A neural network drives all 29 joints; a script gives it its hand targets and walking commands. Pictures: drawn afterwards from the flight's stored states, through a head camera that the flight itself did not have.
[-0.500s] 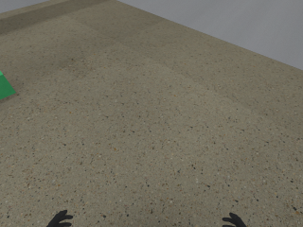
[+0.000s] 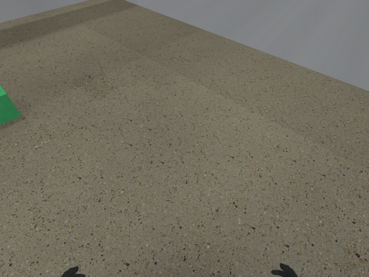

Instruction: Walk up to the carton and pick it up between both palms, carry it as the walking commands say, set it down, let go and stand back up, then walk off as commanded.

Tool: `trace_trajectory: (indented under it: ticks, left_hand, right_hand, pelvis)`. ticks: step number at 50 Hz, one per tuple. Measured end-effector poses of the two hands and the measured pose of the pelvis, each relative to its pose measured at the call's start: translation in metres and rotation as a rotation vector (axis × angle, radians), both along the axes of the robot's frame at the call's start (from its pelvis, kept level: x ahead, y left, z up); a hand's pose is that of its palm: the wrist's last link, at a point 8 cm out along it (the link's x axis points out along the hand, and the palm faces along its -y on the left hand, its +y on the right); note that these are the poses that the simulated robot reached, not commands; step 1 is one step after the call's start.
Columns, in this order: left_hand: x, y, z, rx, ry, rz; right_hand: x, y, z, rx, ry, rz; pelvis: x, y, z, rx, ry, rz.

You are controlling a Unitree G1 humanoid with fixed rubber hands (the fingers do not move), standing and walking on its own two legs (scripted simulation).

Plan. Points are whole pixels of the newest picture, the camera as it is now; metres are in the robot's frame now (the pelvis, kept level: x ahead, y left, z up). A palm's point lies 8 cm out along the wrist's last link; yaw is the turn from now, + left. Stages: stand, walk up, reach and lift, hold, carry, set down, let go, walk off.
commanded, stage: stand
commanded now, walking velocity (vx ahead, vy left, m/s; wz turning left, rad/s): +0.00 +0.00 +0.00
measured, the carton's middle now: out of the picture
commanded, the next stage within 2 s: walk up in 0.36 s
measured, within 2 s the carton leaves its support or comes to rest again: neither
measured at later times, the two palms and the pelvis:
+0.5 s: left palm out of the picture +0.07 +0.29 -0.11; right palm out of the picture +0.09 -0.24 -0.11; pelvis -0.01 +0.01 +0.01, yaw +0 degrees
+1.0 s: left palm out of the picture +0.08 +0.46 -0.11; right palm out of the picture +0.14 -0.18 -0.10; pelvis +0.03 +0.12 -0.01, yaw +9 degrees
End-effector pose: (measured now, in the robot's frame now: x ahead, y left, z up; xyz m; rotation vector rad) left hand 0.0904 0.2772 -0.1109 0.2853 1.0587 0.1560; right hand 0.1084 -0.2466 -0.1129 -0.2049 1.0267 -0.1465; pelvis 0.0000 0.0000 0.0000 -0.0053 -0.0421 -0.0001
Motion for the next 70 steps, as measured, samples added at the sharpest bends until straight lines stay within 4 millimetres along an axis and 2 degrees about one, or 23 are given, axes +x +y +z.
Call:
trace_trajectory:
  ticks: [16, 32, 35, 38, 42, 45, 48, 53, 58, 65, 68, 70]
  left_hand:
    - [-0.018, 0.008, -0.003, -0.010, 0.044, 0.012]
    - [-0.028, 0.013, -0.003, -0.005, 0.072, 0.030]
    - [-0.030, 0.029, 0.002, 0.013, 0.037, 0.050]
    - [-0.032, 0.055, 0.010, 0.044, 0.019, 0.071]
    - [-0.029, 0.100, 0.014, 0.083, -0.004, 0.095]
    - [-0.026, 0.138, 0.006, 0.098, 0.006, 0.102]
    - [-0.016, 0.172, -0.006, 0.109, 0.017, 0.099]
    - [0.004, 0.200, 0.004, 0.101, 0.023, 0.104]
    - [0.030, 0.224, 0.016, 0.112, 0.024, 0.112]
    - [0.093, 0.247, 0.028, 0.134, -0.028, 0.107]
    - [0.124, 0.251, 0.030, 0.141, -0.060, 0.100]
    - [0.137, 0.254, 0.028, 0.146, -0.063, 0.102]
  right_hand:
    - [-0.019, 0.006, 0.001, -0.008, 0.053, -0.011]
    - [-0.015, 0.007, 0.003, 0.010, 0.072, 0.019]
    - [-0.009, 0.007, 0.005, 0.013, 0.112, 0.079]
    - [0.003, 0.008, 0.010, -0.005, 0.123, 0.128]
    - [0.024, 0.021, 0.018, -0.035, 0.111, 0.176]
    - [0.037, 0.041, 0.021, -0.067, 0.114, 0.196]
    - [0.034, 0.060, 0.015, -0.093, 0.133, 0.180]
    - [0.021, 0.082, 0.023, -0.121, 0.234, 0.160]
    - [0.027, 0.102, 0.026, -0.121, 0.302, 0.156]
    - [0.061, 0.121, 0.021, -0.113, 0.329, 0.154]
    - [0.085, 0.127, 0.015, -0.111, 0.331, 0.161]
    - [0.108, 0.131, 0.009, -0.107, 0.327, 0.174]
  pelvis:
    - [-0.007, 0.008, 0.004, -0.011, 0.003, 0.000]
    - [-0.006, 0.009, 0.007, -0.012, 0.015, 0.000]
    - [-0.004, 0.015, 0.008, -0.015, 0.018, 0.032]
    - [0.000, 0.028, 0.009, -0.011, 0.018, 0.064]
    - [0.008, 0.053, 0.006, -0.024, 0.014, 0.090]
    - [0.016, 0.079, 0.000, -0.049, 0.026, 0.118]
    - [0.024, 0.103, -0.010, -0.055, 0.024, 0.146]
    - [0.046, 0.133, 0.002, -0.062, 0.051, 0.169]
    - [0.076, 0.156, 0.009, -0.051, 0.061, 0.189]
    - [0.123, 0.176, 0.010, -0.032, 0.060, 0.224]
    - [0.145, 0.180, 0.007, -0.026, 0.066, 0.233]
    - [0.160, 0.182, 0.003, -0.020, 0.076, 0.235]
